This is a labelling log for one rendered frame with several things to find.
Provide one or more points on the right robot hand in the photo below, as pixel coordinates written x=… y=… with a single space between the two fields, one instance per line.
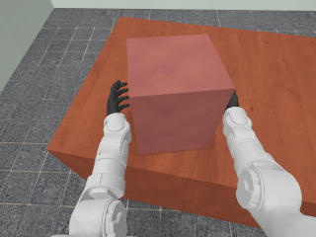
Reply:
x=233 y=102

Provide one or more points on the pedestal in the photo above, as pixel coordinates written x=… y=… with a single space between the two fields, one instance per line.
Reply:
x=274 y=76

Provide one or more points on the left robot upper arm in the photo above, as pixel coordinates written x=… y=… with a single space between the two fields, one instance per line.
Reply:
x=103 y=217

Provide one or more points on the left robot hand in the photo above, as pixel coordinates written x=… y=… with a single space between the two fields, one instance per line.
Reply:
x=113 y=102

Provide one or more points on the robot left forearm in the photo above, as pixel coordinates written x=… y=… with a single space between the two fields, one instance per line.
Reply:
x=107 y=179

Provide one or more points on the right robot upper arm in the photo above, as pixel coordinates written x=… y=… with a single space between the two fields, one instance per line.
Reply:
x=273 y=198

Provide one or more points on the carton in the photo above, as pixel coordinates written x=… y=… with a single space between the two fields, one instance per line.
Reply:
x=178 y=91

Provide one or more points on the robot right forearm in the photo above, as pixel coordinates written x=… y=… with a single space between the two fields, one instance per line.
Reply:
x=243 y=144

